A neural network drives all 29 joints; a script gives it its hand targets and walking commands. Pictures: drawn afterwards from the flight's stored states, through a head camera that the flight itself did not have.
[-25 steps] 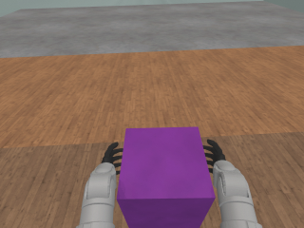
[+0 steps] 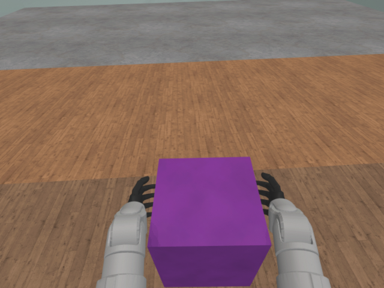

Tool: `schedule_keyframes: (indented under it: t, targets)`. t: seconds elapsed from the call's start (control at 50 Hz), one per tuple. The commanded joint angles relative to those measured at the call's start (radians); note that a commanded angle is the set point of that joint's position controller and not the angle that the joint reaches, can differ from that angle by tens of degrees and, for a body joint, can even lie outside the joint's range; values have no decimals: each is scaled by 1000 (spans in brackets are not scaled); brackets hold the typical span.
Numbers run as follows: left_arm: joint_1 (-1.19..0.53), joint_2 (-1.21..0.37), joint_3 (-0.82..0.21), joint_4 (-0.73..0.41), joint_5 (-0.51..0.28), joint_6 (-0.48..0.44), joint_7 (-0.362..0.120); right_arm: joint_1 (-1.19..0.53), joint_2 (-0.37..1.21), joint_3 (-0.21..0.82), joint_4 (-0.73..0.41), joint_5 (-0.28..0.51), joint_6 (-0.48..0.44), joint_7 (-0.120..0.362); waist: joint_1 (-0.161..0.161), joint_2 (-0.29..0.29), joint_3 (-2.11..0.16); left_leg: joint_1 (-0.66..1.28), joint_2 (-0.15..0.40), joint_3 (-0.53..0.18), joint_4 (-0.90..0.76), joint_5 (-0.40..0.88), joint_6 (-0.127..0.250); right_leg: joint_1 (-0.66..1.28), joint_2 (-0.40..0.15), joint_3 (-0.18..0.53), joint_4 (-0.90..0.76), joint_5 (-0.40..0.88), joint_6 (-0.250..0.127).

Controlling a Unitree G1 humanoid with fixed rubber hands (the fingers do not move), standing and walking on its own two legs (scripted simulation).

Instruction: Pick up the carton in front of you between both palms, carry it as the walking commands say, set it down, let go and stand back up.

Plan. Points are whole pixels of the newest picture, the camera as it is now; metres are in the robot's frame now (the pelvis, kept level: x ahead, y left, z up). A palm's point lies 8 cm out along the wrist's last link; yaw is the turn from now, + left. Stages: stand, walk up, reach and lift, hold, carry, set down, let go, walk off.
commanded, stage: hold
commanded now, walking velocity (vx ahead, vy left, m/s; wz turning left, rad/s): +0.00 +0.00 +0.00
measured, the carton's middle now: (205, 224) +0.29 +0.00 -0.02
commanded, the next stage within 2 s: carry in 0.50 s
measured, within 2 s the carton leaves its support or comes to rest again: neither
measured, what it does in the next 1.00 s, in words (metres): walks ahead: left foot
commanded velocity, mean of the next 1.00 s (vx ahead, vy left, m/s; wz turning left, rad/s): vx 0.27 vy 0.00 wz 0.00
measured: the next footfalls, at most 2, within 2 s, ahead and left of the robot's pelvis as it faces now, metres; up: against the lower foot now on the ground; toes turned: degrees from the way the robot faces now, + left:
left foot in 0.90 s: +0.16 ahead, +0.09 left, +0.00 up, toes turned +8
right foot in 1.24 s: +0.42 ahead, -0.15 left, +0.00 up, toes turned -13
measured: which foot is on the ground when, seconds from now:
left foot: down 0.00-0.72, up 0.74-0.88, down 0.90-1.00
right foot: down 0.00-0.92, up 0.94-1.00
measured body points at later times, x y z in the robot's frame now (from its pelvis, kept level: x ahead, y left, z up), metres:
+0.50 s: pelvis +0.00 +0.00 +0.00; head -0.04 +0.00 +0.45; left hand +0.30 +0.15 +0.04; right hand +0.30 -0.15 +0.04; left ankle +0.02 +0.13 -0.75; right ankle +0.01 -0.13 -0.75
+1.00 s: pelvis +0.14 -0.01 -0.01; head +0.13 -0.01 +0.44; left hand +0.42 +0.14 +0.07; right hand +0.42 -0.16 +0.07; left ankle +0.12 +0.08 -0.75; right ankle +0.04 -0.12 -0.70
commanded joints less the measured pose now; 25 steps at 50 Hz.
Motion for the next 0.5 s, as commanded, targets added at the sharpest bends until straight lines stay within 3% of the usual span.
schedule_keyframes:
  t: [0.0,0.24,0.46,0.48]
  targets:
    - [-513,-906,-553,-49,-272,-40,-231,-466,918,552,-7,264,-14,236,1,3,-225,70,-64,71,-51,133,-4,12,65,-74,-63,140,5]
    - [-466,-895,-564,-88,-280,-35,-226,-417,910,563,-46,271,-9,229,1,4,-227,82,-67,66,-54,185,-4,29,67,-68,-65,198,7]
    - [-470,-892,-562,-88,-279,-36,-227,-421,909,562,-47,270,-10,229,2,2,-219,75,-67,67,-55,160,-2,22,66,-68,-66,173,5]
    - [-495,-902,-575,-83,-289,-35,-226,-441,908,577,-55,280,-8,229,2,22,-224,-45,115,46,25,19,10,-103,-107,-35,17,8,-11]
